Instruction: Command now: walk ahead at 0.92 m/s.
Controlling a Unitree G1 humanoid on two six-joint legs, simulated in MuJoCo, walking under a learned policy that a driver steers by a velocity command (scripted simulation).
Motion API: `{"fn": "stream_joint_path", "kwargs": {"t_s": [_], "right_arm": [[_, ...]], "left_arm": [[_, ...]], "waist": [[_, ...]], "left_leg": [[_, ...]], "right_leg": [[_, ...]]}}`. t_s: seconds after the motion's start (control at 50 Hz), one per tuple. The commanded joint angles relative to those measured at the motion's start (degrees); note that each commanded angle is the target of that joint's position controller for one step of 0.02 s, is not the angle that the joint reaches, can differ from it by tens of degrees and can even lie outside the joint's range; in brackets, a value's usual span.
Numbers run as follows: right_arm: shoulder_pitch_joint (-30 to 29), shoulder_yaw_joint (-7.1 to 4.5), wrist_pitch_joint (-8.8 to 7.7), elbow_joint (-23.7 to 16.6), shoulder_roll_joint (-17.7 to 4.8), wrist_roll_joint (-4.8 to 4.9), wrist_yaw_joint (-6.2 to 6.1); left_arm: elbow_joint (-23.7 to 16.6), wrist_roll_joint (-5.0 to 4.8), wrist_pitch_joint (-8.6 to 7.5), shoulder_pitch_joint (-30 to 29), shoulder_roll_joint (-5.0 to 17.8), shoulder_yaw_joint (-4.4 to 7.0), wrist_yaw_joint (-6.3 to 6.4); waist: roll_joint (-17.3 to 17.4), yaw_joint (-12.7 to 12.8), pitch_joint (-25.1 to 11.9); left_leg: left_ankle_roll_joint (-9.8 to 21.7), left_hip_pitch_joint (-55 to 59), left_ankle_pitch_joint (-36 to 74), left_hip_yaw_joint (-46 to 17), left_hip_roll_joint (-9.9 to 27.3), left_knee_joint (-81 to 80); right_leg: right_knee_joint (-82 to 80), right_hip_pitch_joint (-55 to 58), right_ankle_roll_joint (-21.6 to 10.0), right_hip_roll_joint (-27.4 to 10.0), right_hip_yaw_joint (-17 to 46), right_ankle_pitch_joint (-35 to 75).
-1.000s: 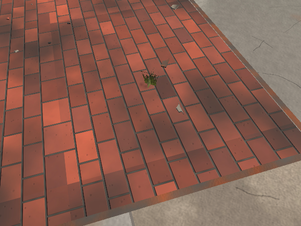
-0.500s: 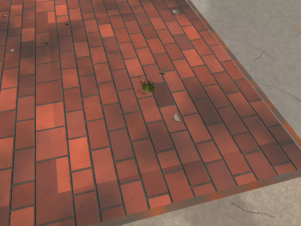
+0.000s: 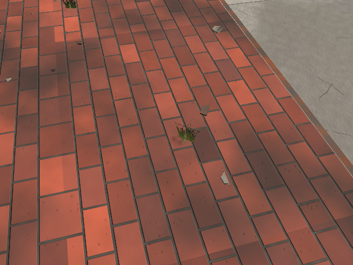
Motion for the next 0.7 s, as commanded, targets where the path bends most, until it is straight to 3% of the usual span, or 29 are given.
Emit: {"fn": "stream_joint_path", "kwargs": {"t_s": [0.02,0.08,0.12,0.16,0.2,0.24,0.26,0.28,0.3,0.32,0.34,0.36,0.38,0.4,0.44,0.46,0.5,0.54,0.56,0.58,0.62,0.66,0.7], "right_arm": [[1.97,-0.04,-1.92,-1.33,-3.69,0.80,-0.61],[6.37,0.19,-2.60,-0.70,-3.93,1.05,-0.45],[7.94,0.57,-3.16,-0.56,-3.38,1.44,-0.49],[10.48,0.55,-3.67,0.14,-4.86,2.08,-0.85],[12.44,0.71,-3.56,1.22,-5.54,2.06,-1.15],[12.97,0.45,-3.03,1.59,-8.14,1.15,-1.64],[13.05,0.10,-2.35,1.95,-9.74,0.43,-2.16],[12.47,-0.36,-1.44,2.19,-11.25,-0.33,-2.75],[10.43,-0.76,-0.50,1.88,-12.12,-0.59,-3.08],[9.57,-0.32,-0.45,0.57,-9.31,-0.66,-2.83],[15.93,1.87,-1.15,-1.84,1.79,2.01,-0.81],[10.36,0.49,-2.23,-3.02,-5.26,2.82,-1.07],[2.87,0.20,-2.55,-5.55,-6.18,2.99,-1.42],[0.87,0.62,-2.61,-6.02,-5.36,2.31,-1.32],[1.83,1.22,-1.06,-6.16,-2.58,0.37,-0.34],[2.69,1.54,-0.16,-5.90,-1.21,-0.07,0.05],[-0.13,1.80,0.75,-7.28,-0.76,-0.61,0.22],[-5.59,2.22,0.56,-9.71,-0.95,-0.59,0.48],[-8.91,1.82,-1.01,-9.86,-1.88,4.07,-0.50],[-12.94,2.48,-1.92,-10.98,-1.29,3.87,-0.42],[-18.93,2.57,-2.81,-12.88,-1.19,2.75,0.12],[-19.01,1.72,-2.65,-13.64,-3.99,2.20,0.48],[-10.66,0.04,-2.47,-11.08,-7.95,1.76,0.34]], "left_arm": [[-5.20,0.45,1.39,-2.33,0.78,-0.50,-1.23],[-9.44,0.10,1.73,-12.81,1.55,-1.05,-1.35],[-11.68,-0.35,1.48,-18.22,0.73,-1.79,-1.75],[-12.99,-0.94,1.42,-21.38,-0.01,-2.47,-1.97],[-13.80,-1.08,1.28,-23.71,0.92,-2.51,-1.48],[-13.77,-1.09,1.23,-21.39,3.00,-1.96,-0.59],[-13.00,-1.07,1.21,-17.13,4.49,-1.45,-0.06],[-10.82,-1.14,1.18,-8.43,6.66,-0.55,0.67],[-7.13,-0.97,1.24,3.41,8.67,0.56,1.56],[-4.89,0.40,1.39,13.67,12.58,1.99,2.58],[-4.74,2.35,1.17,12.61,16.49,3.04,2.46],[-4.41,0.29,1.28,11.09,13.02,2.95,1.37],[-3.91,0.02,0.66,5.60,10.23,2.34,1.18],[-3.45,-0.02,0.08,3.55,6.97,1.66,0.95],[-1.99,0.06,-0.70,1.85,2.72,0.06,1.49],[-1.30,-0.43,-1.31,2.25,2.23,-0.41,1.62],[0.48,-1.75,-2.63,4.63,3.76,-0.56,1.49],[1.00,-2.00,-2.98,4.35,4.63,-0.77,1.15],[-1.21,-3.46,-3.01,-0.44,3.80,-1.20,1.99],[-0.91,-3.96,-3.01,1.62,5.22,-1.17,2.57],[1.33,-3.60,-2.74,9.13,8.41,-0.75,3.39],[2.24,-3.40,-1.97,9.87,9.35,-0.58,3.90],[1.80,-2.75,-0.74,7.49,9.38,-0.45,4.13]], "waist": [[5.07,1.75,7.62],[2.57,-0.17,10.65],[2.13,-0.91,11.49],[2.59,-1.46,11.94],[2.47,-1.91,11.21],[5.92,-0.24,6.07],[8.22,2.17,2.32],[10.00,6.39,-2.68],[9.71,11.96,-8.05],[7.02,14.93,-13.94],[-10.99,5.92,-18.86],[-5.27,8.10,-18.93],[-2.28,5.84,-7.49],[3.49,4.12,-3.26],[4.53,-1.32,1.80],[3.47,-2.79,3.46],[2.55,-3.91,6.53],[0.90,-3.97,7.48],[-0.46,-2.90,5.66],[0.00,-1.15,4.94],[-0.25,2.39,3.19],[-3.24,1.29,2.12],[-4.86,-3.50,-2.69]], "left_leg": [[6.05,2.08,-10.16,-20.89,14.72,-24.10],[6.63,2.80,3.00,-13.72,12.03,-27.17],[5.96,1.34,12.51,-9.52,10.48,-29.32],[5.41,3.56,24.26,-7.59,12.12,-32.08],[4.62,12.33,39.07,-4.89,12.41,-30.73],[3.44,21.13,64.77,-3.48,13.55,-22.17],[2.99,24.01,74.57,-3.22,14.41,-14.28],[2.90,24.15,78.83,-3.19,15.33,-2.93],[2.83,20.27,74.81,-2.09,14.62,12.59],[3.40,6.44,56.17,-2.49,11.95,32.02],[1.36,-20.68,-5.36,-5.67,0.66,55.24],[3.47,-27.35,-6.00,-12.66,0.35,59.40],[4.00,-30.95,1.08,-11.89,4.26,56.55],[4.03,-28.68,3.39,-11.58,6.26,53.01],[2.49,-22.62,3.66,-11.74,8.65,47.93],[1.11,-20.60,2.18,-11.11,9.23,45.53],[-1.16,-21.20,1.92,-8.31,9.42,39.35],[-1.86,-18.58,9.60,-4.09,7.93,26.67],[-2.22,-17.36,14.15,-4.84,7.10,20.40],[-2.37,-15.19,20.17,-3.19,5.64,12.27],[-2.31,-11.67,32.32,-2.00,2.60,2.66],[-0.71,-9.27,35.60,-3.70,1.26,-1.89],[0.51,-0.91,32.93,-4.27,-1.08,-1.04]], "right_leg": [[-1.79,-15.77,1.56,-4.47,1.22,5.26],[-13.75,-18.68,2.67,-3.67,-2.35,12.14],[-25.57,-12.32,2.40,-1.93,-4.96,17.93],[-33.03,-6.51,1.05,-0.44,-6.97,21.86],[-38.31,-4.85,-0.60,2.01,-8.96,21.76],[-39.72,-0.18,-2.17,6.73,-10.88,15.93],[-39.64,4.31,-3.03,8.71,-10.69,11.47],[-39.71,12.97,-4.10,10.03,-9.49,7.06],[-43.00,25.30,-5.10,9.89,-8.94,5.10],[-40.02,41.16,-6.91,0.85,0.75,-8.39],[-46.16,57.62,-14.22,-16.94,34.05,-25.84],[-56.59,55.09,-13.55,-15.97,47.00,-30.45],[-58.31,45.62,-11.42,-13.96,35.67,-22.94],[-59.63,36.82,-10.49,-12.41,28.95,-14.90],[-62.03,23.24,-7.59,-8.06,18.92,-4.27],[-62.69,19.39,-7.74,-7.85,15.45,7.15],[-62.55,16.57,-7.41,-6.55,7.38,33.79],[-62.63,13.93,-5.18,-1.41,-0.74,46.69],[-61.22,13.73,-4.24,0.36,-2.18,44.59],[-60.72,14.12,-3.47,1.47,-3.30,42.97],[-60.95,18.11,-2.67,-0.39,-1.21,39.17],[-58.28,22.95,-0.86,-1.76,0.08,37.40],[-49.94,26.98,0.76,-1.96,0.34,43.61]]}}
